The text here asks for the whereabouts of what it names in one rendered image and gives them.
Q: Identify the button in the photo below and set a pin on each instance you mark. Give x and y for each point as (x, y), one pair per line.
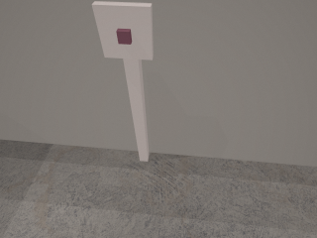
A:
(124, 36)

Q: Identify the panel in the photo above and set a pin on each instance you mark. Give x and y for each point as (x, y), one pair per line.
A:
(137, 16)

